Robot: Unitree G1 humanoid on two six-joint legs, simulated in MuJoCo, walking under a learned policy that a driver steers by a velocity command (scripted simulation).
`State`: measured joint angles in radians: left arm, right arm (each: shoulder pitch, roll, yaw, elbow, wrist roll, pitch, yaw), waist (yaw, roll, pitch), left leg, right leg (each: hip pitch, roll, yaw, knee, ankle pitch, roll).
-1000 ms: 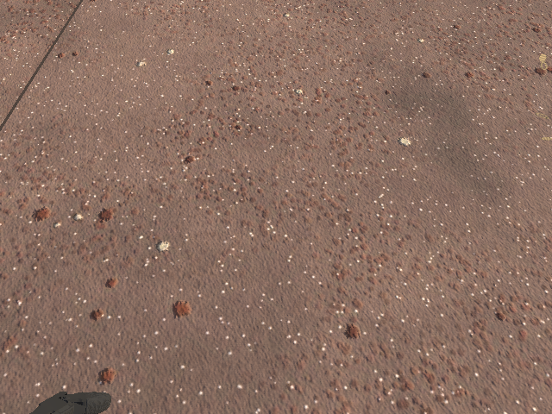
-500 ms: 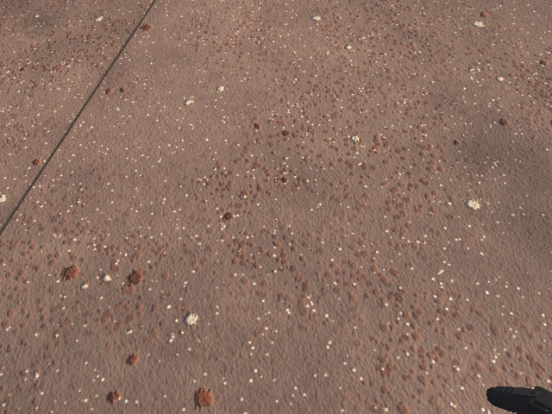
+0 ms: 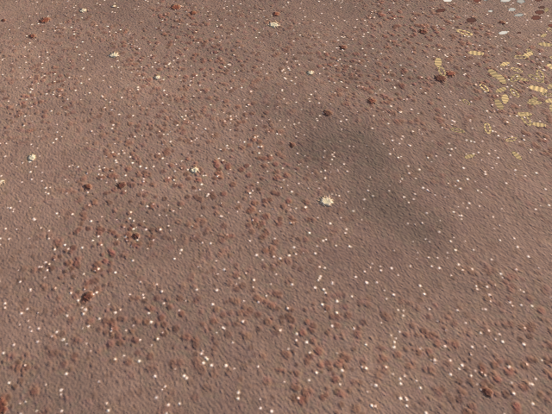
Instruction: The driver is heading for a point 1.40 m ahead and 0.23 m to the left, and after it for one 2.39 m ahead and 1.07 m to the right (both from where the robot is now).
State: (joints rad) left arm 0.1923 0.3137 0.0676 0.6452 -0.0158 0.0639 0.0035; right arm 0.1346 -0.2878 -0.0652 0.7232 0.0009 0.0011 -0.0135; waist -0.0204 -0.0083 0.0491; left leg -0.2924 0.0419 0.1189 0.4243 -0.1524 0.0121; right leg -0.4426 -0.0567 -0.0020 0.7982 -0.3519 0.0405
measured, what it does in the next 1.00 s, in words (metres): walks ahead, turning left: right foot, then left foot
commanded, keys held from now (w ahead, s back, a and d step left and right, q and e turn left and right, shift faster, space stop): w+e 0.04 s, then w+q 0.96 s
